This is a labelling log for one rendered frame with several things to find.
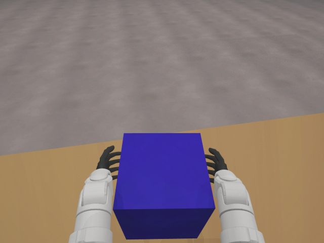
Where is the robot left forearm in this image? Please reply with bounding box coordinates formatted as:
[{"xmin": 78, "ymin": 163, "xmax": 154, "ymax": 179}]
[{"xmin": 68, "ymin": 169, "xmax": 113, "ymax": 243}]

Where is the carton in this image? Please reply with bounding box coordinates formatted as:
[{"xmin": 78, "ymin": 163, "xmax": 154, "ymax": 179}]
[{"xmin": 113, "ymin": 133, "xmax": 215, "ymax": 239}]

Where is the robot right hand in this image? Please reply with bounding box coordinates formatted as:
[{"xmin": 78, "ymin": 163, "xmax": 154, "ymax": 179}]
[{"xmin": 205, "ymin": 148, "xmax": 228, "ymax": 183}]

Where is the robot right forearm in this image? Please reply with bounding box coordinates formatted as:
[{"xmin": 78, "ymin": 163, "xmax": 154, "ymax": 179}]
[{"xmin": 214, "ymin": 170, "xmax": 265, "ymax": 243}]

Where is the robot left hand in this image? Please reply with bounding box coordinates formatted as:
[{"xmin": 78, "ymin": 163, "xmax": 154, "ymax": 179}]
[{"xmin": 96, "ymin": 145, "xmax": 121, "ymax": 180}]

